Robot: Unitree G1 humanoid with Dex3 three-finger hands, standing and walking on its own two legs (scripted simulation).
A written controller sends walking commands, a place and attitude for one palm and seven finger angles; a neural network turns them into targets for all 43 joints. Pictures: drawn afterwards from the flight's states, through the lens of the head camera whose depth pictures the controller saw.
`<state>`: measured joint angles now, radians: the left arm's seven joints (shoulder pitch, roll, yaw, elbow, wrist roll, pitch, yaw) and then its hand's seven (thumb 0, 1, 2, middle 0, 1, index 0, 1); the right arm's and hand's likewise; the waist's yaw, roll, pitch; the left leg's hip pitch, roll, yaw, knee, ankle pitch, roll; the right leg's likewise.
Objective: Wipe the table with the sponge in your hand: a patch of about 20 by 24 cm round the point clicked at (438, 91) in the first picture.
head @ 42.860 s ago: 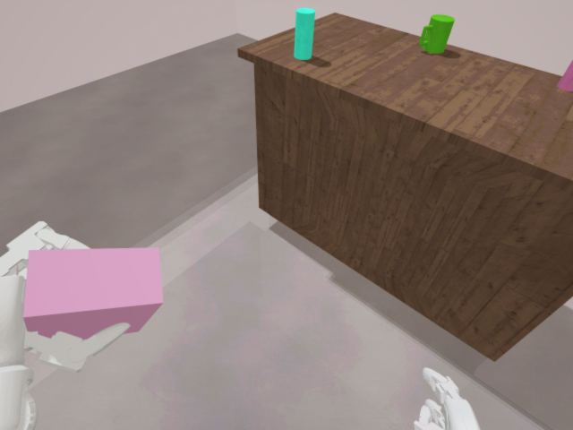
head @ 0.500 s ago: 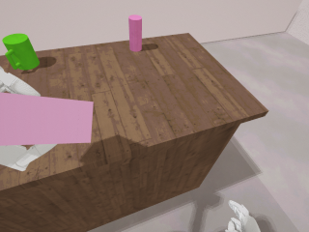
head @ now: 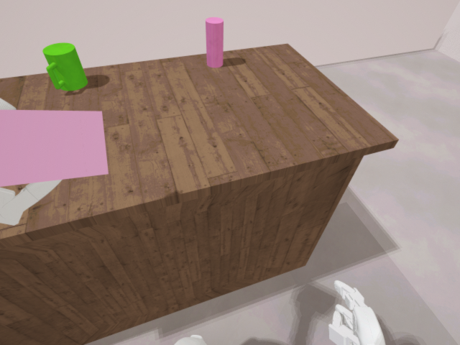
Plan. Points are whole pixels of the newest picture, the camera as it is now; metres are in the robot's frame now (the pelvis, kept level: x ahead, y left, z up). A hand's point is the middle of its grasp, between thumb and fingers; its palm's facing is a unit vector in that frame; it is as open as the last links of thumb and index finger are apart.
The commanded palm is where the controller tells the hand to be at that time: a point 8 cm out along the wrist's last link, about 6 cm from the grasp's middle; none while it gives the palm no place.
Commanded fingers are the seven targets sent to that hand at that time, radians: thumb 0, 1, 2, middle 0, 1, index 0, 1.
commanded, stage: step back with the hand held close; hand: left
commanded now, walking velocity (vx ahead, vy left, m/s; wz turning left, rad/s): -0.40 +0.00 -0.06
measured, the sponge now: (48, 145) +0.25 +0.22 +0.28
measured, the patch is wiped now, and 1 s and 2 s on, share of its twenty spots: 0.95 0.95 0.95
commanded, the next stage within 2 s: stop stepping back and stand still in 0.32 s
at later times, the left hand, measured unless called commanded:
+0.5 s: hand out of the picture +0.09 +0.17 +0.28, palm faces +0.36 -0.86 -0.37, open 10.0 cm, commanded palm +0.03 +0.25 +0.29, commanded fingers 0.00 0.10 1.30 -1.20 -1.60 -1.20 -1.60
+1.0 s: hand out of the picture -0.05 +0.18 +0.28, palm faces +0.44 -0.84 -0.32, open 10.0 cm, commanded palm -0.10 +0.24 +0.29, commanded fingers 0.00 0.10 1.30 -1.20 -1.60 -1.20 -1.60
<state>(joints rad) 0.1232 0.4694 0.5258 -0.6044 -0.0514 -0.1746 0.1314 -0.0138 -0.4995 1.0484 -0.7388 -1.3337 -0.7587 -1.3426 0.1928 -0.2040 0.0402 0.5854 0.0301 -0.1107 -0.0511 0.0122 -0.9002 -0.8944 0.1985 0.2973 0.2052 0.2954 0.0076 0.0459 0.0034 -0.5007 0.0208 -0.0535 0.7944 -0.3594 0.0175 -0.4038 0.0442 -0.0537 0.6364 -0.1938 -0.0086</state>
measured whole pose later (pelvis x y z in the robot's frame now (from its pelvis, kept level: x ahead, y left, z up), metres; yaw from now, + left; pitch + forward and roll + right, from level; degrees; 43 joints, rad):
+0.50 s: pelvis -0.14 -0.02 +0.00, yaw -2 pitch -2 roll -2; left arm 0.24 0.47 0.48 -0.73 -0.08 -0.20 0.10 -0.01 -0.50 1.05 -0.74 -1.34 -0.76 -1.35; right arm 0.17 -0.20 0.01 0.61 0.05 -0.07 -0.03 0.01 -0.90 -0.89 0.20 0.30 0.21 0.30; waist -0.04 0.01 0.07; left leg -0.62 0.04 -0.02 1.22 -0.42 -0.04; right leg -0.37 0.03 -0.02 0.66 -0.26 -0.01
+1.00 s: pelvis -0.26 -0.04 +0.00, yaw +0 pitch -1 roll -1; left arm 0.26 0.42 0.43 -0.66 -0.06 -0.14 0.09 -0.01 -0.50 1.05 -0.74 -1.34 -0.76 -1.35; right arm 0.23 -0.19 0.03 0.68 0.03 -0.05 -0.04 0.02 -0.90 -0.89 0.20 0.30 0.21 0.30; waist -0.01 -0.02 -0.06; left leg -0.46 0.03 0.02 1.01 -0.41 0.05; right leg -0.42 0.03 -0.08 0.66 -0.25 -0.07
